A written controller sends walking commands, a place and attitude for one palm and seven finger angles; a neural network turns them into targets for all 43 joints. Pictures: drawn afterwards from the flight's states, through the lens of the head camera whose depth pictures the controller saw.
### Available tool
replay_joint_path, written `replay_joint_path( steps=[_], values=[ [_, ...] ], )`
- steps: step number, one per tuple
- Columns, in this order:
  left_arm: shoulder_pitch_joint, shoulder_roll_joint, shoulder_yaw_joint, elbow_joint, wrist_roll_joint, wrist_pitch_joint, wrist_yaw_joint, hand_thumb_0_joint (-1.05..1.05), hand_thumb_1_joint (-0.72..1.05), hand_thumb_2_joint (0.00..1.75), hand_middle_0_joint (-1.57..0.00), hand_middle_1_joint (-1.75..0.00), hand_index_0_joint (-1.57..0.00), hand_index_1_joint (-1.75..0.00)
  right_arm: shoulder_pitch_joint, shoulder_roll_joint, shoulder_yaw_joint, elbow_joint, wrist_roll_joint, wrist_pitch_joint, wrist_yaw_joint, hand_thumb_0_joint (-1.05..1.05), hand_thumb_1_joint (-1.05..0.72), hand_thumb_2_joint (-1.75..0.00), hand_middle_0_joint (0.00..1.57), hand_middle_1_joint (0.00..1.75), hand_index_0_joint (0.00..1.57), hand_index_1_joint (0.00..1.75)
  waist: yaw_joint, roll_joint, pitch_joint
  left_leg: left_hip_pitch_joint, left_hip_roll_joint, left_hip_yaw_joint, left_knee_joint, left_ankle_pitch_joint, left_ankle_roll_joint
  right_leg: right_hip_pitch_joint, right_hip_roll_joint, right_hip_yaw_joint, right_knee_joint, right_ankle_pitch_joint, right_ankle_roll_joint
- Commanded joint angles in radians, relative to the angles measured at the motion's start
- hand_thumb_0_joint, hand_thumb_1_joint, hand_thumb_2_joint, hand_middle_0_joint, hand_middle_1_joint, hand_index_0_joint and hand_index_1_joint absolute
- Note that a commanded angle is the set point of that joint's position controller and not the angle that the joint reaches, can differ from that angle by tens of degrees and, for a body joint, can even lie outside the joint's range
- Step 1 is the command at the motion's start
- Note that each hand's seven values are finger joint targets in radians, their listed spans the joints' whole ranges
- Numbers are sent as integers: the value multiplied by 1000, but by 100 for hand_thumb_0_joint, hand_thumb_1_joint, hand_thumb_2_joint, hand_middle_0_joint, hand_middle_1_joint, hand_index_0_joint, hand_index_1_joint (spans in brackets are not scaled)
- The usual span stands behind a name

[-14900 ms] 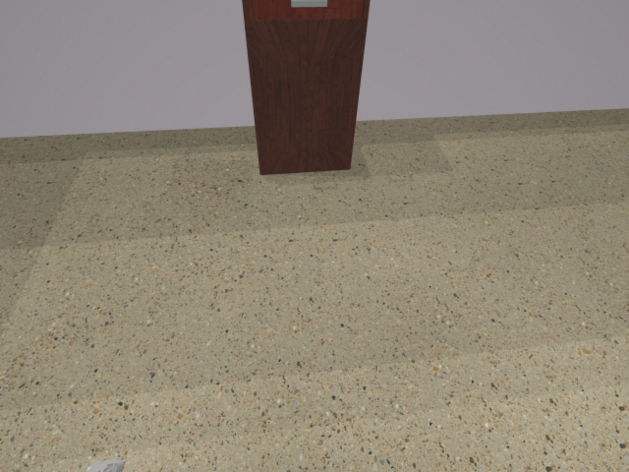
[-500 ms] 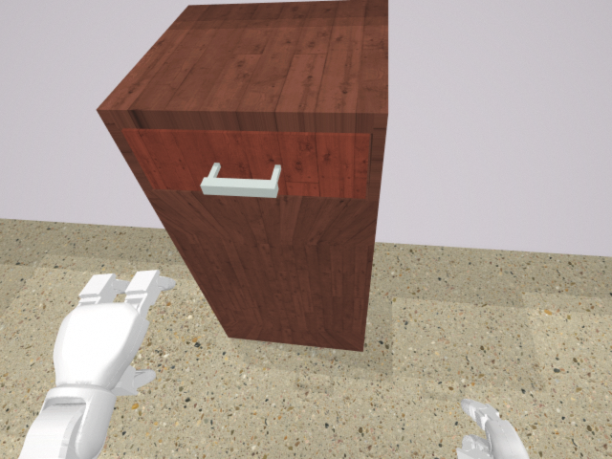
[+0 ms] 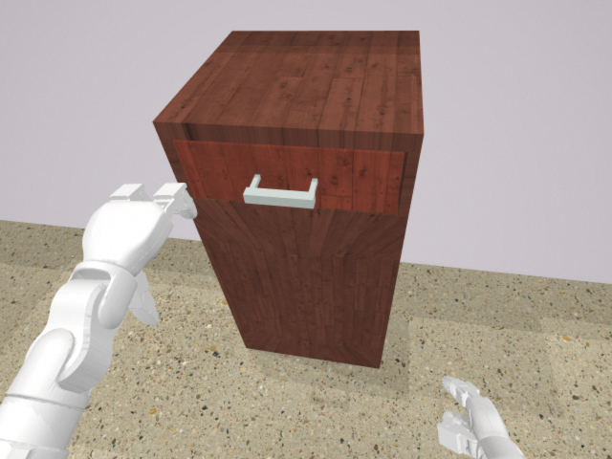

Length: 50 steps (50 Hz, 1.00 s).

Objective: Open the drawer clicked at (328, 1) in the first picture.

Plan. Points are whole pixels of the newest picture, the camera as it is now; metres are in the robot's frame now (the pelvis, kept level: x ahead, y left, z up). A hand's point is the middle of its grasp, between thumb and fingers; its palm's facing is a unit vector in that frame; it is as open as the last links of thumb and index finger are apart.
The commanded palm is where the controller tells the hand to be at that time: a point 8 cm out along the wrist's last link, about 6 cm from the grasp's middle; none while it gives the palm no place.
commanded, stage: raise the hand with hooked fingers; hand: left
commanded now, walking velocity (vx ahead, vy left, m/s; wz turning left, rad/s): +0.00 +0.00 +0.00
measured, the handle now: (282, 189) +0.55 +0.13 +0.03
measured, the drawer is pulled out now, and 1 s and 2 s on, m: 0.00 0.00 0.00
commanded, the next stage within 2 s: move the hooked fingers above the handle in 0.44 s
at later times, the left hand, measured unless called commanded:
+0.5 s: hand (137, 253) +0.30 +0.25 +0.14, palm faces +0.09 -0.05 -0.99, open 13.8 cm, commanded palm +0.27 +0.25 +0.20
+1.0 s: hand (193, 228) +0.37 +0.21 +0.12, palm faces +0.02 -0.04 -1.00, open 13.8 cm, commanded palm +0.34 +0.22 +0.18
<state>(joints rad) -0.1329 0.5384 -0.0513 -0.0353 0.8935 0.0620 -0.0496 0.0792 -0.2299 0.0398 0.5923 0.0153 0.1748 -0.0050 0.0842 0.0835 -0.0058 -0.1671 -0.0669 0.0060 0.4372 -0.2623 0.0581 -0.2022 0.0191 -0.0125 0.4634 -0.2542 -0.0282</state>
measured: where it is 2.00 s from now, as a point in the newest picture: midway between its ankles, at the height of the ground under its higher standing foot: outside the picture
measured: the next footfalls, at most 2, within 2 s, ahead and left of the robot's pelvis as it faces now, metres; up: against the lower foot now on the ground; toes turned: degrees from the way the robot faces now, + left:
none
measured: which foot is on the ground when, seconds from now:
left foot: down 0.00-1.00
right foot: down 0.00-1.00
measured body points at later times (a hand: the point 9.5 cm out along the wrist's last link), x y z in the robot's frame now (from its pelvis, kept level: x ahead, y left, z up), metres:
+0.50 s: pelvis -0.01 +0.01 +0.00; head +0.01 -0.02 +0.45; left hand +0.29 +0.25 +0.19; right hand +0.16 -0.22 -0.12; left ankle -0.02 +0.08 -0.74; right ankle +0.00 -0.10 -0.74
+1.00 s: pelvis +0.00 -0.01 +0.00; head +0.02 -0.04 +0.45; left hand +0.36 +0.21 +0.17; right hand +0.16 -0.24 -0.12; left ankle -0.02 +0.08 -0.74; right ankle +0.00 -0.10 -0.74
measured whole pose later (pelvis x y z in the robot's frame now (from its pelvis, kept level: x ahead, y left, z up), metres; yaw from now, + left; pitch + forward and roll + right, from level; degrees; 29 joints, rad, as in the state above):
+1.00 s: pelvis +0.00 -0.01 +0.00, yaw +0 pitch +3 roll +0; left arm -0.40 0.53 -0.09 0.27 0.91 -0.04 -0.04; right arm 0.16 -0.26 0.01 0.63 0.03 0.18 -0.01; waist 0.05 0.07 -0.01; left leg -0.24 -0.05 0.00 0.43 -0.24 0.04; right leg -0.27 0.03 -0.02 0.45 -0.23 -0.05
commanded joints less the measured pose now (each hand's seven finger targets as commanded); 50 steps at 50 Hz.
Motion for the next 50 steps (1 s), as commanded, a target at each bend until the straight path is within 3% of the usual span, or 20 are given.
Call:
replay_joint_path(
  steps=[1, 2, 5, 7, 9, 13, 15, 16, 19, 27, 31, 33, 36, 39, 40, 42, 43, 45, 46, 50],
  values=[
    [-393, 252, 155, -175, -14, -32, -12, 0, -50, 30, -30, -120, -30, -120, -99, -123, -42, -138, 1, -47, -5, 0, -90, -90, 20, 30, 20, 30, -13, -27, -226, 43, 49, -43, -66, 361, -37, 125, -10, 14, -52, 230, -22],
    [-406, 271, 172, -164, -23, -40, -18, 0, -50, 30, -30, -120, -30, -120, -91, -127, -46, -136, 2, -47, -5, 0, -90, -90, 20, 30, 20, 30, -12, -26, -230, 47, 51, -46, -70, 367, -39, 127, -9, 11, -56, 231, -22],
    [-311, 235, 167, -111, -40, -46, -49, 0, -50, 30, -30, -120, -30, -120, -85, -132, -50, -149, 8, -48, 7, 0, -90, -90, 20, 30, 20, 30, 2, -24, -209, 41, 55, -47, -71, 394, -42, 116, -4, 6, -60, 234, -23],
    [-282, 226, 159, -121, -54, -59, -64, 0, -50, 30, -30, -120, -30, -120, -67, -137, -54, -149, 6, -44, 14, 0, -90, -90, 20, 30, 20, 30, 2, -56, -206, 31, 56, -43, -79, 391, -45, 122, -9, -1, -63, 231, -21],
    [-292, 224, 153, -162, -55, -76, -65, 0, -50, 30, -30, -120, -30, -120, -70, -141, -56, -157, 5, -45, 17, 0, -90, -90, 20, 30, 20, 30, 0, -48, -206, 30, 57, -44, -81, 379, -44, 110, -8, 0, -65, 219, -20],
    [-323, 274, 206, -245, -49, -128, -25, 0, -50, 30, -30, -120, -30, -120, -54, -141, -66, -152, -1, -58, 19, 0, -90, -90, 20, 30, 20, 30, 11, -5, -262, 58, 59, -62, -79, 405, -52, 112, -3, 0, -59, 198, -23],
    [-336, 299, 242, -241, -52, -139, 1, 0, -50, 30, -30, -120, -30, -120, -56, -143, -66, -148, -2, -65, 20, 0, -90, -90, 20, 30, 20, 30, 13, 7, -253, 49, 59, -70, -81, 379, -56, 107, 3, 1, -61, 183, -24],
    [-335, 285, 231, -222, -50, -142, 14, 0, -50, 30, -30, -120, -30, -120, -48, -139, -66, -136, -2, -64, 18, 0, -90, -90, 20, 30, 20, 30, 13, -14, -259, 45, 55, -67, -82, 377, -56, 110, -2, -2, -60, 179, -25],
    [-345, 283, 228, -203, -48, -133, 43, 0, -50, 30, -30, -120, -30, -120, -46, -142, -71, -125, 3, -64, 18, 0, -90, -90, 20, 30, 20, 30, 11, 14, -240, 43, 56, -67, -87, 359, -65, 88, -1, -4, -62, 163, -26],
    [-300, 233, 160, -172, -48, -84, 9, 0, -50, 30, -30, -120, -30, -120, -64, -144, -67, -129, 10, -57, 16, 0, -90, -90, 20, 30, 20, 30, -4, -41, -236, 29, 49, -47, -86, 332, -45, 110, -5, 2, -73, 183, -22],
    [-395, 213, 119, -114, -33, -91, -9, 0, -50, 30, -30, -120, -30, -120, -62, -142, -58, -122, 9, -56, 5, 0, -90, -90, 20, 30, 20, 30, -24, -57, -203, 6, 44, -37, -85, 265, -36, 79, -7, 3, -83, 144, -20],
    [-432, 238, 136, -88, -27, -105, 0, 0, -50, 30, -30, -120, -30, -120, -52, -143, -60, -115, 8, -54, -4, 0, -90, -90, 20, 30, 20, 30, -24, -59, -208, 5, 41, -37, -84, 247, -33, 74, -5, 6, -85, 136, -21],
    [-532, 199, 88, -67, -13, -125, 16, 0, -50, 30, -30, -120, -30, -120, -49, -132, -58, -112, 7, -59, -7, 0, -90, -90, 20, 30, 20, 30, -31, -42, -233, 16, 37, -36, -74, 244, -33, 60, -5, 7, -80, 125, -22],
    [-581, 216, 104, 15, -3, -126, 42, 0, -50, 30, -30, -120, -30, -120, -32, -133, -60, -100, 9, -54, -15, 0, -90, -90, 20, 30, 20, 30, -30, -48, -244, -2, 32, -30, -69, 237, -33, 63, -6, 10, -75, 135, -23],
    [-592, 237, 126, 45, -1, -122, 48, 0, -50, 30, -30, -120, -30, -120, -32, -137, -61, -98, 13, -55, -14, 0, -90, -90, 20, 30, 20, 30, -30, -50, -245, -12, 32, -29, -66, 232, -31, 67, -2, 17, -78, 132, -23],
    [-610, 211, 96, 83, 2, -116, 56, 0, -50, 30, -30, -120, -30, -120, -24, -132, -61, -99, 13, -51, -16, 0, -90, -90, 20, 30, 20, 30, -27, -54, -253, -26, 28, -21, -64, 237, -28, 81, -11, 17, -70, 146, -23],
    [-622, 226, 107, 105, 8, -111, 59, 0, -50, 30, -30, -120, -30, -120, -17, -136, -62, -94, 12, -47, -18, 0, -90, -90, 20, 30, 20, 30, -29, -62, -267, -24, 30, -18, -60, 250, -28, 85, -10, 19, -66, 167, -23],
    [-625, 240, 117, 110, 15, -105, 58, 0, -50, 30, -30, -120, -30, -120, -22, -142, -66, -102, 13, -43, -15, 0, -90, -90, 20, 30, 20, 30, -21, -33, -306, -32, 25, -13, -49, 292, -26, 119, -9, 28, -53, 219, -24],
    [-625, 209, 87, 113, 12, -102, 54, 0, -50, 30, -30, -120, -30, -120, -16, -135, -64, -106, 12, -40, -14, 0, -90, -90, 20, 30, 20, 30, -23, -48, -314, -37, 25, -12, -46, 303, -25, 128, -15, 25, -45, 237, -23],
    [-615, 198, 77, 174, 6, -94, 33, 0, -50, 30, -30, -120, -30, -120, -3, -149, -71, -110, 17, -30, -15, 0, -90, -90, 20, 30, 20, 30, -36, -90, -289, -68, 25, -2, -37, 295, -18, 118, -14, 31, -42, 268, -17]
  ],
)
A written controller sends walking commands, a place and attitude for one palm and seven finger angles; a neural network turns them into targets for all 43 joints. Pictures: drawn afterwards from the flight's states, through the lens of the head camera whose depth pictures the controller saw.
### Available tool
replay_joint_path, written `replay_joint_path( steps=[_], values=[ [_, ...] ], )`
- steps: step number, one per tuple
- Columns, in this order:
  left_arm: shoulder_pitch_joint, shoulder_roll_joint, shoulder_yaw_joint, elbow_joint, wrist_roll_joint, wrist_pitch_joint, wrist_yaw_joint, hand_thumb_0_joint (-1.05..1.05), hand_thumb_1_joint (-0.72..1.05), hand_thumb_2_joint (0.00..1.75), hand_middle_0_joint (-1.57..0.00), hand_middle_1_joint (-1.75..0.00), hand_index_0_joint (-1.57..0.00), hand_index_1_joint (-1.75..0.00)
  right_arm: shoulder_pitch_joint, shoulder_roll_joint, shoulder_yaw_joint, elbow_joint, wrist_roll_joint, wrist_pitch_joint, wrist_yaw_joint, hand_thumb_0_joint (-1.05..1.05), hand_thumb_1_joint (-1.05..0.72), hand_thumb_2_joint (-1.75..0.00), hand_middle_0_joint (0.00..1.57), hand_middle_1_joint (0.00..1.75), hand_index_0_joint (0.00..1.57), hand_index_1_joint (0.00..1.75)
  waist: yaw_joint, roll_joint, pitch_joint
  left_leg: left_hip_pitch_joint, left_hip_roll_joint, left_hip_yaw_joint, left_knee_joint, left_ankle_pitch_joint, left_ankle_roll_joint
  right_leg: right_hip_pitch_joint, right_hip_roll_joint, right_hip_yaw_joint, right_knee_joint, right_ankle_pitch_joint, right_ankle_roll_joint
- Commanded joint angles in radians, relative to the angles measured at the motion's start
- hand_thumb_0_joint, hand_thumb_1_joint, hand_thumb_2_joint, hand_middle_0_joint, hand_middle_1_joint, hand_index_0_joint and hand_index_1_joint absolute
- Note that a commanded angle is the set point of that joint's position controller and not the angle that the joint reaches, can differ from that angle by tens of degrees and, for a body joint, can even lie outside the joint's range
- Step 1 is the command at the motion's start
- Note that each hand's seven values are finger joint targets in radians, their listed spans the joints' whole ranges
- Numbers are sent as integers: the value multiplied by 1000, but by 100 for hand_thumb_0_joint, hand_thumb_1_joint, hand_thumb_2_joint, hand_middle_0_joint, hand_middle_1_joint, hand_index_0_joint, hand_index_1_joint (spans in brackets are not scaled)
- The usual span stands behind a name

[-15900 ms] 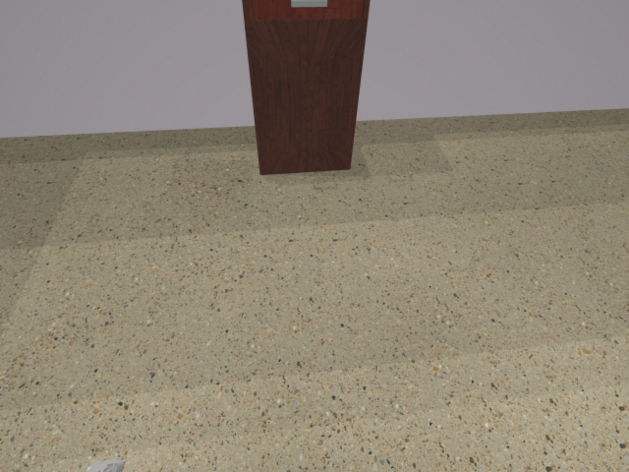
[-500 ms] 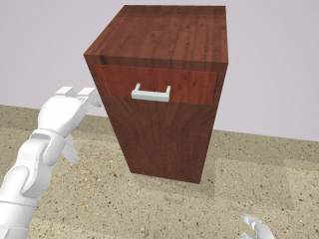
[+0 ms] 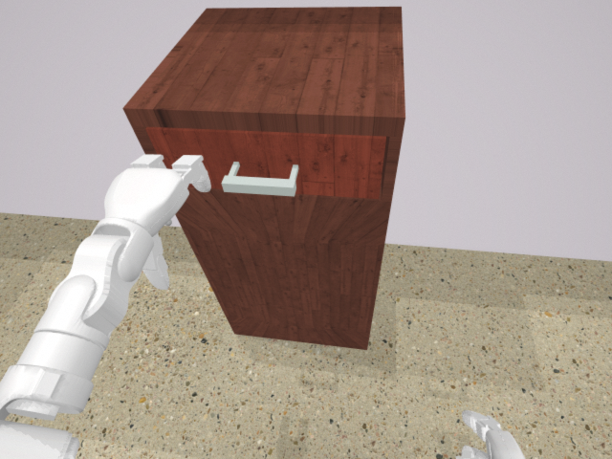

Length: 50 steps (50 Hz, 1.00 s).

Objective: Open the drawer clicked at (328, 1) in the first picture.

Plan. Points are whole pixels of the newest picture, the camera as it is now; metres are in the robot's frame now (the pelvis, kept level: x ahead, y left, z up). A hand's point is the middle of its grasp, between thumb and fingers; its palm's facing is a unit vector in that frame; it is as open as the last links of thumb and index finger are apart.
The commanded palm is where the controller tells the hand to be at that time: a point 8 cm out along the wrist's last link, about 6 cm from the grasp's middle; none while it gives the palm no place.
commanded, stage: move the hooked fingers above the handle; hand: left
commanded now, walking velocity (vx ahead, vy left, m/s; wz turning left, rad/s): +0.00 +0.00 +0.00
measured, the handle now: (262, 177) +0.56 +0.14 +0.03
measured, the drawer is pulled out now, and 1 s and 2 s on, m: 0.00 0.00 0.00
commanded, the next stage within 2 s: none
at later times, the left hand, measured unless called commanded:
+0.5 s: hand (209, 197) +0.44 +0.19 +0.10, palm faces -0.01 -0.03 -1.00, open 13.8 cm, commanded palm +0.42 +0.19 +0.16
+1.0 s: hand (249, 178) +0.50 +0.14 +0.08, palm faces -0.05 -0.02 -1.00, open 13.8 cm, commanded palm +0.49 +0.16 +0.14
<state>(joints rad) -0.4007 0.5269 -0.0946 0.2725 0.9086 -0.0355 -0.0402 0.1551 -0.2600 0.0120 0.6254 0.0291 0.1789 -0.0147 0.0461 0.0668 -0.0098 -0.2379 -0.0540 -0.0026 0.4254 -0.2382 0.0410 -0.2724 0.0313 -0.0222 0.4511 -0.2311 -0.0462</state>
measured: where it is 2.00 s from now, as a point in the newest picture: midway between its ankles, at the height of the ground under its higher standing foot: outside the picture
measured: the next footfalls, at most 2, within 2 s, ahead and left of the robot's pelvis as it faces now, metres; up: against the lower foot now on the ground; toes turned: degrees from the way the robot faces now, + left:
none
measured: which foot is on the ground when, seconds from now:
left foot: down 0.00-1.00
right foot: down 0.00-1.00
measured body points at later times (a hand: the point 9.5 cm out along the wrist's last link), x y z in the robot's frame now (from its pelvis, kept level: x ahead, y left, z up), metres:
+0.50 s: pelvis +0.02 -0.01 -0.01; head +0.06 -0.04 +0.44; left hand +0.43 +0.19 +0.15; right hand +0.15 -0.26 -0.14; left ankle -0.01 +0.09 -0.74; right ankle +0.00 -0.09 -0.74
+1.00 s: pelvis +0.02 +0.00 -0.01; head +0.08 -0.02 +0.43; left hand +0.50 +0.14 +0.13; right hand +0.08 -0.27 -0.15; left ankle -0.01 +0.09 -0.74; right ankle +0.00 -0.09 -0.74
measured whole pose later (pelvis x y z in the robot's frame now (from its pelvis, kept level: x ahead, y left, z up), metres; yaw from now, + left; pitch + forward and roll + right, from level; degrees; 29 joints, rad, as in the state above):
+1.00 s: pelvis +0.02 +0.00 -0.01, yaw -1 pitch +12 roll +1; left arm -0.86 0.40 -0.20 0.88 1.00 -0.02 0.11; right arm 0.30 -0.25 -0.04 0.68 0.02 0.18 -0.02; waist -0.06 0.04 -0.09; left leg -0.44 -0.05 0.01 0.56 -0.32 0.04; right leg -0.48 0.04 -0.01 0.58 -0.31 -0.05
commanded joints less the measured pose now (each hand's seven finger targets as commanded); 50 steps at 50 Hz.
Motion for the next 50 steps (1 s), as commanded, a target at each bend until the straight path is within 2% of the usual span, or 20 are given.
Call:
replay_joint_path(
  steps=[1, 5, 8, 11, 14, 17, 22, 23, 27, 31, 34, 35, 37, 40, 41, 42, 44, 45, 48, 50],
  values=[
    [-354, 218, 125, -145, -14, -4, 21, 0, -50, 30, -30, -120, -30, -120, -69, -117, -44, -148, 4, -34, -7, 0, -90, -90, 20, 30, 20, 30, 8, -85, -295, -2, 12, 7, -21, 276, 3, 200, -30, 42, -24, 256, 2],
    [-410, 213, 116, -125, -7, -24, 25, 0, -50, 30, -30, -120, -30, -120, -47, -122, -53, -140, 5, -32, -13, 0, -90, -90, 20, 30, 20, 30, -10, -76, -310, -4, 9, 8, 1, 286, 7, 173, -26, 46, -9, 277, 4],
    [-447, 215, 115, -146, -6, -49, 51, 0, -50, 30, -30, -120, -30, -120, -25, -115, -61, -136, 2, -38, -17, 0, -90, -90, 20, 30, 20, 30, -4, -48, -364, 7, 3, 6, 19, 316, 9, 181, -29, 53, 14, 313, 3],
    [-506, 224, 123, -88, 3, -47, 81, 0, -50, 30, -30, -120, -30, -120, -4, -118, -67, -114, 5, -37, -20, 0, -90, -90, 20, 30, 20, 30, -19, -68, -364, -2, 7, 13, 31, 317, 7, 154, -27, 51, 21, 316, 5],
    [-510, 208, 113, -71, 14, -30, 106, 0, -50, 30, -30, -120, -30, -120, 7, -114, -70, -111, 2, -35, -13, 0, -90, -90, 20, 30, 20, 30, -10, -41, -400, 10, 6, 15, 43, 363, 4, 159, -25, 50, 41, 360, 1],
    [-499, 226, 134, -41, 23, -5, 115, 0, -50, 30, -30, -120, -30, -120, 8, -115, -69, -111, -1, -28, -9, 0, -90, -90, 20, 30, 20, 30, 1, -63, -428, -16, 7, 19, 49, 400, 5, 204, -30, 55, 59, 437, 4],
    [-512, 131, 37, 28, 29, 42, 87, 0, -50, 30, -30, -120, -30, -120, 8, -118, -67, -120, 8, -12, -5, 0, -90, -90, 20, 30, 20, 30, -28, -100, -366, -24, 13, 24, 55, 369, 8, 142, -26, 45, 57, 404, 7],
    [-539, 139, 37, 38, 34, 43, 83, 0, -50, 30, -30, -120, -30, -120, 14, -121, -67, -118, 8, -11, -7, 0, -90, -90, 20, 30, 20, 30, -33, -112, -366, -24, 14, 22, 56, 360, 9, 141, -27, 46, 57, 403, 7],
    [-622, 118, 11, 14, 39, 16, 80, 0, -50, 30, -30, -120, -30, -120, 30, -111, -72, -120, 4, -9, -12, 0, -90, -90, 20, 30, 20, 30, -43, -71, -412, 10, 12, 15, 78, 396, 9, 122, -25, 46, 72, 411, 4],
    [-693, 160, 54, 92, 47, -5, 114, 0, -50, 30, -30, -120, -30, -120, 59, -111, -72, -97, 1, -11, -19, 0, -90, -90, 20, 30, 20, 30, -47, -78, -420, -3, 14, 14, 87, 393, 5, 102, -21, 44, 81, 395, 1],
    [-767, 117, 19, 176, 56, 0, 144, 0, -50, 30, -30, -120, -30, -120, 78, -106, -73, -78, 1, -15, -20, 0, -90, -90, 20, 30, 20, 30, -64, -87, -402, -16, 15, 17, 91, 370, 4, 66, -20, 40, 81, 372, 0],
    [-780, 148, 46, 205, 63, 2, 154, 0, -50, 30, -30, -120, -30, -120, 86, -112, -76, -73, -2, -15, -22, 0, -90, -90, 20, 30, 20, 30, -62, -91, -420, -28, 12, 18, 94, 371, 3, 80, -19, 44, 84, 374, -1],
    [-803, 138, 35, 252, 73, 12, 169, 0, -50, 30, -30, -120, -30, -120, 94, -107, -76, -69, -2, -17, -21, 0, -90, -90, 20, 30, 20, 30, -64, -78, -426, -36, 12, 21, 97, 357, 4, 71, -20, 44, 88, 369, 0],
    [-876, 58, -35, 326, 84, 27, 170, 0, -50, 30, -30, -120, -30, -120, 126, -110, -83, -58, 0, -18, -17, 0, -90, -90, 20, 30, 20, 30, -103, -76, -425, -32, 15, 16, 108, 360, 2, 26, -14, 33, 91, 349, -2],
    [-908, 53, -43, 326, 78, 25, 170, 0, -50, 30, -30, -120, -30, -120, 139, -113, -85, -56, -1, -21, -16, 0, -90, -90, 20, 30, 20, 30, -107, -72, -440, -25, 17, 15, 111, 360, 4, 24, -14, 37, 92, 353, 0],
    [-891, 90, -6, 340, 85, 21, 172, 0, -50, 30, -30, -120, -30, -120, 147, -115, -90, -53, -4, -20, -16, 0, -90, -90, 20, 30, 20, 30, -96, -67, -466, -23, 18, 14, 115, 376, 5, 37, -14, 40, 99, 365, -2],
    [-923, 32, -51, 362, 79, 17, 170, 0, -50, 30, -30, -120, -30, -120, 162, -111, -91, -51, -7, -21, -14, 0, -90, -90, 20, 30, 20, 30, -113, -65, -459, -19, 19, 14, 122, 390, 5, 17, -12, 36, 99, 378, 0],
    [-922, 58, -27, 394, 84, 14, 171, 0, -50, 30, -30, -120, -30, -120, 174, -118, -93, -44, -9, -20, -14, 0, -90, -90, 20, 30, 20, 30, -118, -94, -459, -35, 19, 9, 124, 393, 5, 24, -10, 35, 102, 376, 0],
    [-965, 48, -32, 429, 91, 11, 193, 0, -50, 30, -30, -120, -30, -120, 198, -120, -95, -34, -12, -24, -11, 0, -90, -90, 20, 30, 20, 30, -128, -80, -458, -52, 22, 12, 127, 370, 6, -5, -7, 38, 107, 362, 1],
    [-985, 123, 30, 470, 100, 15, 217, 0, -50, 30, -30, -120, -30, -120, 217, -130, -94, -25, -16, -26, -12, 0, -90, -90, 20, 30, 20, 30, -123, -99, -464, -96, 19, 13, 126, 360, 7, 23, -7, 41, 109, 368, -1]
  ],
)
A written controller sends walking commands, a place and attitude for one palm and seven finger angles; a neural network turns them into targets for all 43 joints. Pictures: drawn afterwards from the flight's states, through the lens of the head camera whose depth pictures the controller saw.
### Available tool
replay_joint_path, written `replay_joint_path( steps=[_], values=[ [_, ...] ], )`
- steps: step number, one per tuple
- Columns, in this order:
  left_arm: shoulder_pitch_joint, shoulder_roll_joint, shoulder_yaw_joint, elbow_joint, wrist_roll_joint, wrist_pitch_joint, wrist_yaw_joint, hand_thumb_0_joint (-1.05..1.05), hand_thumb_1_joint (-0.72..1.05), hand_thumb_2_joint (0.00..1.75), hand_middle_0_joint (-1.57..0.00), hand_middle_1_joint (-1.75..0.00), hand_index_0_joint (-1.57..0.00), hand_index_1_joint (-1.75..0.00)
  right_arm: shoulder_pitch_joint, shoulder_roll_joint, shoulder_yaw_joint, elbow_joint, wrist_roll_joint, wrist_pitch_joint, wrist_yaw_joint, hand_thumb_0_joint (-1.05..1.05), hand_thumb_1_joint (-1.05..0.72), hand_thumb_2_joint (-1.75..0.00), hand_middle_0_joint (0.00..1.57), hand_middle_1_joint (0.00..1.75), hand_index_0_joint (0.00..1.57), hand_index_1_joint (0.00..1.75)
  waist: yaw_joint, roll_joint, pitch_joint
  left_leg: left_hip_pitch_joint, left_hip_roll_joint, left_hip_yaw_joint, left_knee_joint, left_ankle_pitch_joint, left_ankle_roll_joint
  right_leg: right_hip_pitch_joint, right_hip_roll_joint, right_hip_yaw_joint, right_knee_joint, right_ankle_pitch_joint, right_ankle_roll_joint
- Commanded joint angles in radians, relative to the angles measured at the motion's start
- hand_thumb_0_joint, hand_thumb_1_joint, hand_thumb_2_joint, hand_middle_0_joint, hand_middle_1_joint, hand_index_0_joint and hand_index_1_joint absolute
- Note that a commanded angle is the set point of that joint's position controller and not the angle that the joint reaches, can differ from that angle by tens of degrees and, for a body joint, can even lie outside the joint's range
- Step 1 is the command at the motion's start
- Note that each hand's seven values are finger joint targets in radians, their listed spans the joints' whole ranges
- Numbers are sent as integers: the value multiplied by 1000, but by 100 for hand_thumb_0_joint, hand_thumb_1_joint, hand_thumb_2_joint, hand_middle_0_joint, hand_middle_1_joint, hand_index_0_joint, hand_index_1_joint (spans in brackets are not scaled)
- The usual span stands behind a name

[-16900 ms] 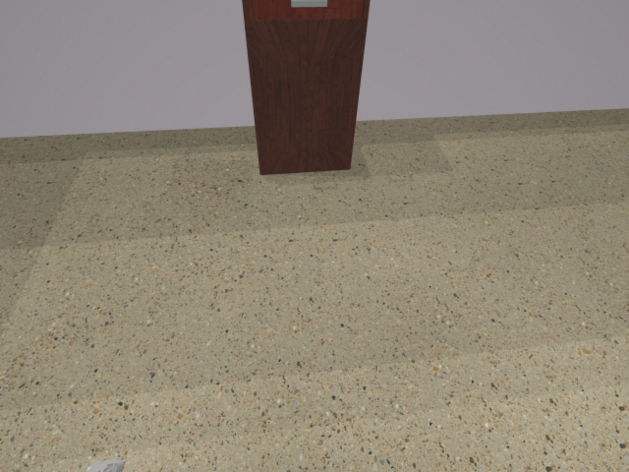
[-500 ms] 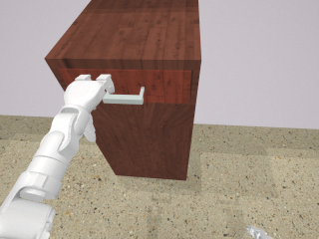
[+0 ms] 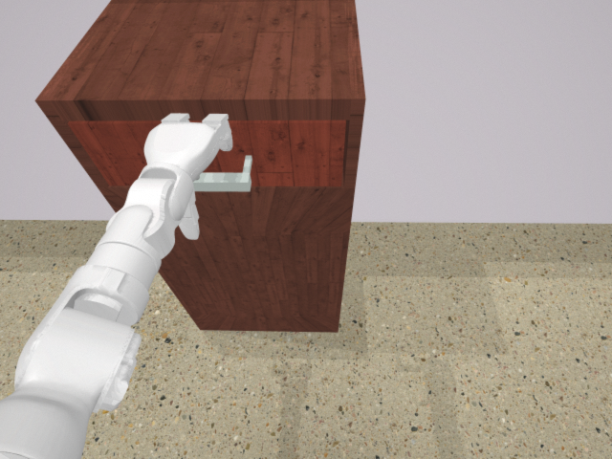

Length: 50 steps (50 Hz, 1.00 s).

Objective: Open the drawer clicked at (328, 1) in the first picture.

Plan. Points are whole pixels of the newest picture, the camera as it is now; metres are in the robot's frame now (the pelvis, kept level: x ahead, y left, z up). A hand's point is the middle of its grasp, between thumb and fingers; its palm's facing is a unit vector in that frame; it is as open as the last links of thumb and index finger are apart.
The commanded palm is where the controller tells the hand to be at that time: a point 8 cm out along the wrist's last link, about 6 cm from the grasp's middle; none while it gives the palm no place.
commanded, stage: move the hooked fingers above the handle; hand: left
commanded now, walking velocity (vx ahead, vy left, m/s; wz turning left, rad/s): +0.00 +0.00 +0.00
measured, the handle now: (211, 172) +0.53 +0.15 +0.04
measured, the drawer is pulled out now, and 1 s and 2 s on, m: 0.00 0.00 0.00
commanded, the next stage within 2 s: lower the fingers behind the handle in 1.30 s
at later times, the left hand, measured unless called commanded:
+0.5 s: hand (187, 175) +0.48 +0.17 +0.09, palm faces -0.05 -0.01 -1.00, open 13.8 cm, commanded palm +0.47 +0.17 +0.16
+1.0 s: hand (190, 176) +0.48 +0.16 +0.09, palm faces -0.06 -0.01 -1.00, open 13.8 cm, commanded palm +0.47 +0.17 +0.16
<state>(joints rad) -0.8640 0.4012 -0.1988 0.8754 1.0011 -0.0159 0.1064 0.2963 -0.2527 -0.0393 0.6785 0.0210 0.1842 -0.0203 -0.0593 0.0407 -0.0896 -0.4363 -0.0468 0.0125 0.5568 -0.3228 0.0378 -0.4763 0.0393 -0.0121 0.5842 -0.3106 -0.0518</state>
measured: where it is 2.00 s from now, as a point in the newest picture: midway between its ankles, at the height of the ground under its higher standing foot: outside the picture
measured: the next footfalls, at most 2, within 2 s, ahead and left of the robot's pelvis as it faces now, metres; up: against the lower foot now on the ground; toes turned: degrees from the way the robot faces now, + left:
none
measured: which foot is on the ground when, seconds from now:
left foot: down 0.00-1.00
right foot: down 0.00-1.00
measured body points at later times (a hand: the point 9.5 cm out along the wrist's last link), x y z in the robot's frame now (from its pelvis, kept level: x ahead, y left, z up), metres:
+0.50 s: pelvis -0.01 +0.00 +0.00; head +0.05 -0.02 +0.45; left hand +0.47 +0.16 +0.15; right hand +0.03 -0.28 -0.13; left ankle -0.04 +0.10 -0.73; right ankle -0.02 -0.09 -0.73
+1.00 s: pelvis +0.00 +0.00 +0.00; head +0.06 -0.02 +0.44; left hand +0.48 +0.16 +0.14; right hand +0.03 -0.27 -0.14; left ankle -0.04 +0.10 -0.73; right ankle -0.02 -0.09 -0.73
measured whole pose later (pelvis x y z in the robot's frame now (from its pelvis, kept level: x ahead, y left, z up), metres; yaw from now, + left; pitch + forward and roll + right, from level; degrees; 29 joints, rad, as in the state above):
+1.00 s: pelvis +0.00 +0.00 +0.00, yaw -1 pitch +13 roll +0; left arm -0.88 0.44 -0.15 0.94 1.03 -0.02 0.12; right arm 0.34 -0.25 -0.04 0.66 0.02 0.16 -0.03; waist -0.09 0.04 -0.10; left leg -0.47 -0.03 0.03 0.58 -0.33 0.04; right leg -0.51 0.05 0.00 0.59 -0.30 -0.05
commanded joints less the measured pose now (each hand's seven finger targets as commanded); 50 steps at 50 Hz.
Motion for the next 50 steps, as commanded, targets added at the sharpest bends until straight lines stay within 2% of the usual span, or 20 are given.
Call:
replay_joint_path(
  steps=[1, 3, 5, 6, 7, 13, 15, 17, 20, 21, 25, 29, 32, 35, 38, 40, 42, 44, 47, 50],
  values=[
    [-551, 250, 130, -156, 13, -6, 82, 0, -50, 30, -30, -120, -30, -120, 81, -135, -45, -80, -7, -34, -5, 0, -90, -90, 20, 30, 20, 30, -18, -51, -429, 103, 11, -1, -2, 454, 10, 238, -15, 37, -13, 465, 7],
    [-527, 247, 141, -146, 27, 1, 104, 0, -50, 30, -30, -120, -30, -120, 90, -128, -48, -81, -13, -36, 0, 0, -90, -90, 20, 30, 20, 30, 0, -3, -462, 123, 16, 7, 4, 508, 5, 244, -12, 32, -3, 491, 2],
    [-488, 306, 193, -103, 37, 21, 116, 0, -50, 30, -30, -120, -30, -120, 95, -137, -47, -81, -14, -33, -1, 0, -90, -90, 20, 30, 20, 30, 9, -34, -463, 90, 17, 10, 1, 518, 6, 278, -12, 31, 0, 508, 2],
    [-474, 282, 174, -94, 36, 33, 117, 0, -50, 30, -30, -120, -30, -120, 91, -136, -47, -85, -11, -32, 1, 0, -90, -90, 20, 30, 20, 30, 7, -49, -441, 81, 20, 14, -8, 500, 8, 271, -11, 30, -8, 500, 5],
    [-457, 302, 195, -105, 37, 39, 120, 0, -50, 30, -30, -120, -30, -120, 91, -139, -49, -87, -11, -33, 0, 0, -90, -90, 20, 30, 20, 30, 15, -61, -446, 78, 22, 23, -13, 491, 10, 290, -12, 32, -12, 510, 8],
    [-454, 341, 191, -80, 36, 59, 93, 0, -50, 30, -30, -120, -30, -120, 77, -148, -43, -99, 3, -35, -19, 0, -90, -90, 20, 30, 20, 30, -1, -86, -380, 36, 16, 37, -48, 358, 19, 313, -21, 49, -55, 442, 17],
    [-519, 284, 132, -132, 27, 33, 69, 0, -50, 30, -30, -120, -30, -120, 81, -145, -47, -103, 5, -43, -25, 0, -90, -90, 20, 30, 20, 30, -26, -56, -392, 69, 16, 32, -44, 359, 20, 296, -24, 51, -61, 430, 17],
    [-502, 304, 150, -149, 24, 5, 56, 0, -50, 30, -30, -120, -30, -120, 91, -145, -53, -98, 2, -50, -30, 0, -90, -90, 20, 30, 20, 30, -26, -39, -404, 104, 16, 30, -39, 359, 23, 283, -20, 54, -66, 426, 17],
    [-534, 197, 64, -150, 6, -25, 37, 0, -50, 30, -30, -120, -30, -120, 98, -137, -51, -94, 5, -59, -27, 0, -90, -90, 20, 30, 20, 30, -59, -40, -355, 124, 15, 20, -29, 350, 22, 218, -18, 48, -77, 386, 17],
    [-544, 228, 90, -154, 4, -33, 41, 0, -50, 30, -30, -120, -30, -120, 104, -140, -53, -85, 6, -63, -27, 0, -90, -90, 20, 30, 20, 30, -54, -39, -355, 126, 16, 14, -27, 340, 22, 203, -16, 49, -76, 369, 17],
    [-587, 169, 54, -150, 7, -38, 66, 0, -50, 30, -30, -120, -30, -120, 107, -133, -55, -75, -1, -68, -15, 0, -90, -90, 20, 30, 20, 30, -63, 0, -366, 156, 14, 7, -6, 375, 15, 148, -12, 35, -58, 352, 9],
    [-573, 254, 136, -105, 21, -1, 108, 0, -50, 30, -30, -120, -30, -120, 99, -137, -49, -76, -6, -63, -8, 0, -90, -90, 20, 30, 20, 30, -33, -20, -403, 121, 14, 9, 2, 402, 12, 184, -10, 33, -30, 392, 8],
    [-555, 299, 162, -34, 40, 46, 117, 0, -50, 30, -30, -120, -30, -120, 85, -145, -39, -83, -4, -55, -12, 0, -90, -90, 20, 30, 20, 30, -31, -51, -386, 64, 14, 19, 0, 381, 12, 207, -12, 36, -25, 406, 13],
    [-530, 316, 168, -21, 39, 67, 97, 0, -50, 30, -30, -120, -30, -120, 70, -148, -35, -107, -2, -49, -19, 0, -90, -90, 20, 30, 20, 30, -21, -75, -413, 42, 12, 28, -2, 393, 16, 271, -20, 43, -23, 455, 16],
    [-505, 281, 134, -21, 45, 65, 68, 0, -50, 30, -30, -120, -30, -120, 76, -146, -35, -111, 3, -41, -23, 0, -90, -90, 20, 30, 20, 30, -28, -71, -394, 60, 17, 29, -2, 401, 15, 241, -17, 38, -25, 454, 18],
    [-496, 305, 156, -24, 41, 56, 59, 0, -50, 30, -30, -120, -30, -120, 76, -148, -34, -115, 1, -38, -26, 0, -90, -90, 20, 30, 20, 30, -24, -80, -387, 56, 19, 29, -2, 410, 17, 252, -19, 40, -28, 458, 17],
    [-471, 286, 144, -53, 35, 43, 49, 0, -50, 30, -30, -120, -30, -120, 73, -144, -36, -123, 2, -38, -27, 0, -90, -90, 20, 30, 20, 30, -16, -61, -398, 66, 17, 32, -4, 395, 17, 252, -18, 43, -32, 449, 17],
    [-511, 219, 82, -88, 30, 24, 41, 0, -50, 30, -30, -120, -30, -120, 77, -141, -36, -124, 6, -40, -27, 0, -90, -90, 20, 30, 20, 30, -40, -58, -357, 75, 20, 24, -7, 367, 17, 203, -16, 38, -42, 405, 17],
    [-559, 258, 123, -187, 21, -30, 50, 0, -50, 30, -30, -120, -30, -120, 94, -135, -52, -114, -4, -49, -24, 0, -90, -90, 20, 30, 20, 30, -36, -5, -443, 149, 20, 13, 12, 429, 20, 211, -12, 46, -32, 431, 12],
    [-577, 222, 108, -190, 15, -48, 76, 0, -50, 30, -30, -120, -30, -120, 109, -130, -57, -94, -6, -55, -15, 0, -90, -90, 20, 30, 20, 30, -47, -17, -432, 169, 23, 1, 21, 462, 16, 170, -6, 33, -31, 409, 10]
  ],
)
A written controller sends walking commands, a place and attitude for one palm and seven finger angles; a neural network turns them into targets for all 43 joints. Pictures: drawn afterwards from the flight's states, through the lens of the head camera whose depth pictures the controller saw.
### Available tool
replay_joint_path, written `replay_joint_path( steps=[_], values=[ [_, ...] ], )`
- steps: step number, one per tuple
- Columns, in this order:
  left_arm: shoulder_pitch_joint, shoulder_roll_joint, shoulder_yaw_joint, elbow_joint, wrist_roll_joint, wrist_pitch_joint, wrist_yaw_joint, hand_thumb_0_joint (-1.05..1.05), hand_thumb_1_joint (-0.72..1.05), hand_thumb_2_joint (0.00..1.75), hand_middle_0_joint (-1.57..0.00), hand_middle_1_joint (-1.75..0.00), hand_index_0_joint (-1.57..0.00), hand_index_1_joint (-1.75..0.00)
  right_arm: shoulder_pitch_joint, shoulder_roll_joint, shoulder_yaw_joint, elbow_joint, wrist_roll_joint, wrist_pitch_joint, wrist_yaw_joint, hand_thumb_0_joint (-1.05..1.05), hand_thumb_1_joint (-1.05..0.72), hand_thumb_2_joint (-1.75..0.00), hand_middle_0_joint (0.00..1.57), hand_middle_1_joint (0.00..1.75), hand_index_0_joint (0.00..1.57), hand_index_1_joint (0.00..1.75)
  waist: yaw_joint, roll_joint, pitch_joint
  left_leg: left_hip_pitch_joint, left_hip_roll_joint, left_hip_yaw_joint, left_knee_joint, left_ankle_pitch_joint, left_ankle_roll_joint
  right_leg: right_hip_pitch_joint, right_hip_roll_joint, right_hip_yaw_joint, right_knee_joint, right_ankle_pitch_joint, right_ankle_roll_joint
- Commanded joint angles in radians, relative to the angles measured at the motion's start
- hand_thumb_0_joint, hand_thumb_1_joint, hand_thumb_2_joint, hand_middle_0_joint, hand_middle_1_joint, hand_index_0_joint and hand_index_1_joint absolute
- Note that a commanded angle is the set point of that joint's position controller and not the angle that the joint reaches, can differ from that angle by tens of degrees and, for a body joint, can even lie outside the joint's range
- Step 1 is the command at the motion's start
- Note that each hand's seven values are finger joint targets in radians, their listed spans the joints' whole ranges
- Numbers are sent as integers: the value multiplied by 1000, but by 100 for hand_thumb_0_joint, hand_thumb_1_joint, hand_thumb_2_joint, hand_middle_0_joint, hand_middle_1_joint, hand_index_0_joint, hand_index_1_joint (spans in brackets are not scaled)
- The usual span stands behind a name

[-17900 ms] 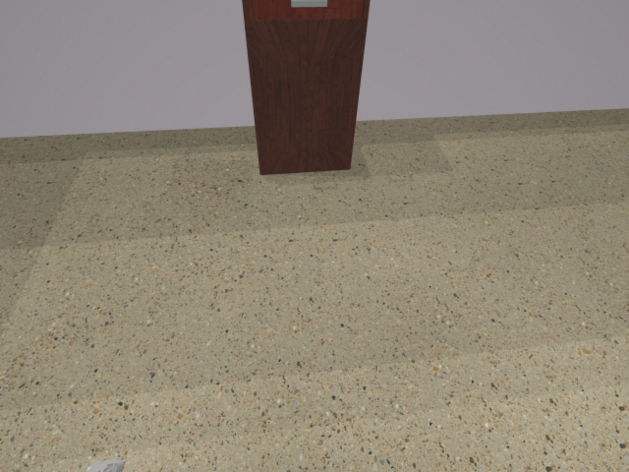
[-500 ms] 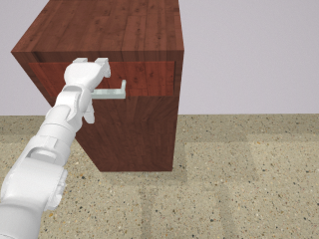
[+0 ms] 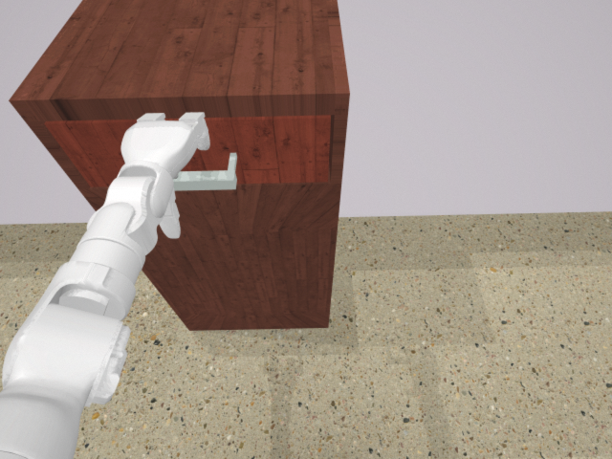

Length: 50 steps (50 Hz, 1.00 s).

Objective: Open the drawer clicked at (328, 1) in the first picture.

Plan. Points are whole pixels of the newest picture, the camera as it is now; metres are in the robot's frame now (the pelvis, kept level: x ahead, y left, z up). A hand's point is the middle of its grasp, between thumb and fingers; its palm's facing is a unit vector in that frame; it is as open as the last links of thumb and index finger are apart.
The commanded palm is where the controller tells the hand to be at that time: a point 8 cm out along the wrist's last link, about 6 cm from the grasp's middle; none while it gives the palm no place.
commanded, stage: move the hooked fingers above the handle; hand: left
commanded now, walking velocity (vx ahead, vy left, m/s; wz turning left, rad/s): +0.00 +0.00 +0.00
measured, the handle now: (196, 170) +0.53 +0.16 +0.04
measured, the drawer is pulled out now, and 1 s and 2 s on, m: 0.00 0.00 0.00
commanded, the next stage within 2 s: lower the fingers behind the handle in 0.30 s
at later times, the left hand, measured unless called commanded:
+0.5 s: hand (178, 176) +0.48 +0.17 +0.09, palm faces -0.03 -0.01 -1.00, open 13.8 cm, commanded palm +0.46 +0.18 +0.15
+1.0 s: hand (192, 186) +0.49 +0.16 +0.05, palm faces -0.04 -0.01 -1.00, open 13.8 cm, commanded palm +0.47 +0.17 +0.12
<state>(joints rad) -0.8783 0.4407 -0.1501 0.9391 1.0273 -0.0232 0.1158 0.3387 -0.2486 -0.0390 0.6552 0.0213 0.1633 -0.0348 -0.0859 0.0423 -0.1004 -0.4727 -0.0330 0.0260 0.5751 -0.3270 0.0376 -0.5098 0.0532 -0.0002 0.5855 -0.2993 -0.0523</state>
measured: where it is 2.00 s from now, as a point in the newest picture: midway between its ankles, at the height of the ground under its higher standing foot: outside the picture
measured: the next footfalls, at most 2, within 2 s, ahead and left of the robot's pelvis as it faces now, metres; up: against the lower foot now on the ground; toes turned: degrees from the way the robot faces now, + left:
none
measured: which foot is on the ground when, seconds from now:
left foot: down 0.00-1.00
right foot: down 0.00-1.00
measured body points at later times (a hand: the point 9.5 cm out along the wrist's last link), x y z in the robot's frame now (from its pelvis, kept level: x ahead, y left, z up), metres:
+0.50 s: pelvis +0.00 +0.00 +0.00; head +0.05 -0.02 +0.45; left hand +0.47 +0.16 +0.15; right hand +0.06 -0.26 -0.13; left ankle -0.04 +0.10 -0.73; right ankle -0.02 -0.09 -0.73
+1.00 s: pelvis +0.00 +0.00 -0.01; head +0.08 -0.02 +0.44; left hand +0.49 +0.16 +0.11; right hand +0.02 -0.27 -0.14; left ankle -0.04 +0.10 -0.73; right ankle -0.02 -0.09 -0.73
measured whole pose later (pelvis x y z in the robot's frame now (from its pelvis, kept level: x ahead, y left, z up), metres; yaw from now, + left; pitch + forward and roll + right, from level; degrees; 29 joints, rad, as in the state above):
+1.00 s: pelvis +0.00 +0.00 -0.01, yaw +0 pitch +16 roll +0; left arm -0.88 0.39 -0.13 1.03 1.06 0.02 0.25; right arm 0.35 -0.25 -0.05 0.69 0.01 0.16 -0.01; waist -0.10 0.05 -0.13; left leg -0.55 -0.03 0.03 0.63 -0.35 0.03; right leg -0.59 0.06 0.00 0.64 -0.32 -0.06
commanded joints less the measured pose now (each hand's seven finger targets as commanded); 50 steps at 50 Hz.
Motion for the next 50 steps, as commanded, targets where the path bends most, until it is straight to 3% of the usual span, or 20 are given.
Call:
replay_joint_path(
  steps=[1, 2, 4, 8, 9, 10, 12, 14, 18, 19, 22, 25, 27, 30, 32, 35, 36, 42, 47, 50],
  values=[
    [-581, 200, 72, -256, -13, -38, 81, 0, -50, 30, -30, -120, -30, -120, 69, -137, -58, -62, -7, -37, 2, 0, -90, -90, 20, 30, 20, 30, -19, -1, -425, 206, 10, -15, 2, 468, 15, 197, -18, 23, -31, 400, 11],
    [-555, 244, 115, -235, -4, -29, 94, 0, -50, 30, -30, -120, -30, -120, 69, -138, -58, -55, -8, -35, 4, 0, -90, -90, 20, 30, 20, 30, -2, 7, -431, 195, 9, -13, 3, 471, 11, 207, -17, 21, -22, 402, 8],
    [-577, 190, 69, -225, 3, -6, 114, 0, -50, 30, -30, -120, -30, -120, 62, -134, -55, -51, -8, -34, 12, 0, -90, -90, 20, 30, 20, 30, -9, 19, -418, 189, 10, -17, -2, 485, 6, 191, -16, 12, -17, 402, 5],
    [-523, 216, 92, -141, 9, 58, 111, 0, -50, 30, -30, -120, -30, -120, 53, -146, -51, -51, -7, -25, 16, 0, -90, -90, 20, 30, 20, 30, 1, -35, -404, 150, 10, -3, -14, 458, 9, 232, -19, 13, -24, 417, 10],
    [-501, 175, 57, -120, 8, 72, 98, 0, -50, 30, -30, -120, -30, -120, 47, -144, -49, -57, -2, -22, 16, 0, -90, -90, 20, 30, 20, 30, -1, -46, -387, 143, 9, -2, -19, 450, 10, 230, -19, 10, -27, 412, 9],
    [-507, 167, 55, -129, 2, 72, 85, 0, -50, 30, -30, -120, -30, -120, 44, -146, -50, -60, -2, -21, 15, 0, -90, -90, 20, 30, 20, 30, -5, -50, -390, 156, 11, -1, -19, 473, 11, 238, -21, 12, -32, 428, 8],
    [-460, 221, 96, -135, 6, 71, 70, 0, -50, 30, -30, -120, -30, -120, 34, -148, -47, -72, -3, -15, 11, 0, -90, -90, 20, 30, 20, 30, 20, -46, -407, 150, 8, 5, -23, 467, 14, 273, -23, 20, -29, 443, 10],
    [-466, 156, 42, -161, 4, 63, 52, 0, -50, 30, -30, -120, -30, -120, 26, -142, -46, -81, 0, -14, 11, 0, -90, -90, 20, 30, 20, 30, 10, -53, -373, 157, 12, 3, -29, 458, 13, 249, -23, 12, -36, 427, 10],
    [-459, 199, 74, -192, -7, 27, 42, 0, -50, 30, -30, -120, -30, -120, 17, -143, -43, -95, 1, -15, 0, 0, -90, -90, 20, 30, 20, 30, 13, -71, -358, 138, 5, 5, -36, 407, 18, 265, -28, 24, -44, 409, 13],
    [-483, 196, 65, -196, 1, 22, 46, 0, -50, 30, -30, -120, -30, -120, 18, -142, -41, -91, 3, -16, -2, 0, -90, -90, 20, 30, 20, 30, 2, -71, -339, 137, 8, 1, -35, 394, 16, 241, -27, 20, -44, 389, 12],
    [-490, 223, 95, -205, 11, 4, 75, 0, -50, 30, -30, -120, -30, -120, 25, -137, -47, -81, -3, -27, -4, 0, -90, -90, 20, 30, 20, 30, 7, -40, -375, 157, 7, 1, -24, 408, 15, 232, -26, 23, -35, 383, 9],
    [-500, 165, 52, -154, 3, 17, 90, 0, -50, 30, -30, -120, -30, -120, 29, -138, -45, -73, -2, -33, 0, 0, -90, -90, 20, 30, 20, 30, -18, -64, -335, 138, 6, 2, -18, 374, 13, 193, -25, 18, -43, 348, 12],
    [-519, 194, 63, -140, 8, 25, 97, 0, -50, 30, -30, -120, -30, -120, 35, -144, -44, -71, -1, -36, -3, 0, -90, -90, 20, 30, 20, 30, -19, -53, -350, 122, 3, 2, -16, 341, 13, 192, -27, 24, -38, 334, 15],
    [-572, 161, 31, -160, 10, 15, 98, 0, -50, 30, -30, -120, -30, -120, 49, -142, -49, -64, -6, -42, -3, 0, -90, -90, 20, 30, 20, 30, -41, -27, -394, 146, 2, -2, 5, 375, 15, 183, -26, 27, -29, 361, 13],
    [-552, 183, 54, -170, 12, 2, 101, 0, -50, 30, -30, -120, -30, -120, 57, -142, -54, -63, -9, -42, -3, 0, -90, -90, 20, 30, 20, 30, -28, -5, -433, 161, 3, -4, 16, 404, 14, 188, -25, 30, -17, 384, 13],
    [-531, 119, 20, -137, 5, -7, 102, 0, -50, 30, -30, -120, -30, -120, 69, -136, -55, -57, -10, -42, 6, 0, -90, -90, 20, 30, 20, 30, -36, -13, -411, 160, 5, -12, 31, 451, 11, 157, -18, 17, -9, 396, 10],
    [-523, 159, 51, -129, 8, -6, 108, 0, -50, 30, -30, -120, -30, -120, 74, -143, -57, -51, -10, -40, 5, 0, -90, -90, 20, 30, 20, 30, -37, -34, -405, 144, 6, -11, 33, 434, 12, 157, -18, 21, -7, 396, 14],
    [-464, 192, 97, -124, 31, 6, 156, 0, -50, 30, -30, -120, -30, -120, 78, -141, -59, -58, -18, -34, 13, 0, -90, -90, 20, 30, 20, 30, -3, -18, -448, 100, 4, -1, 44, 481, 8, 197, -17, 21, 23, 457, 10],
    [-442, 149, 66, -70, 35, 60, 178, 0, -50, 30, -30, -120, -30, -120, 81, -147, -59, -53, -12, -29, 19, 0, -90, -90, 20, 30, 20, 30, -20, -60, -399, 72, 8, 6, 37, 431, 10, 174, -13, 18, 11, 427, 14],
    [-484, 193, 92, -106, 32, 51, 172, 0, -50, 30, -30, -120, -30, -120, 81, -150, -59, -56, -16, -31, 11, 0, -90, -90, 20, 30, 20, 30, -21, -42, -441, 70, 3, 8, 38, 418, 14, 215, -20, 31, 11, 445, 14]
  ],
)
